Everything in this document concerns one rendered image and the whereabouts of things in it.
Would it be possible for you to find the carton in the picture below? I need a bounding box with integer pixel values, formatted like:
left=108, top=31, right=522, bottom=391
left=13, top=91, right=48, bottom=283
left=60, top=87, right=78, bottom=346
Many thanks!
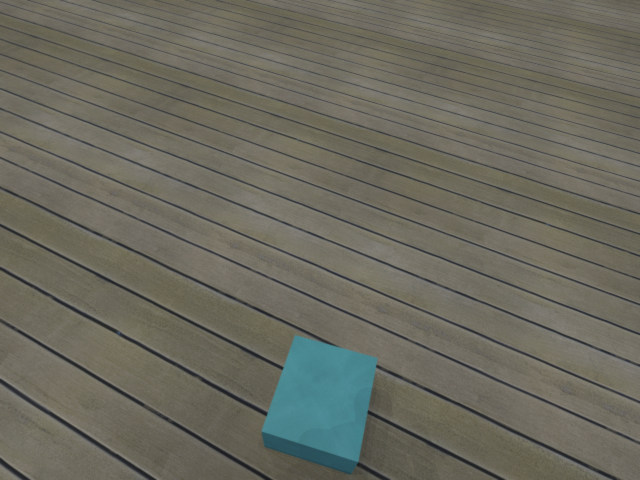
left=261, top=335, right=378, bottom=475

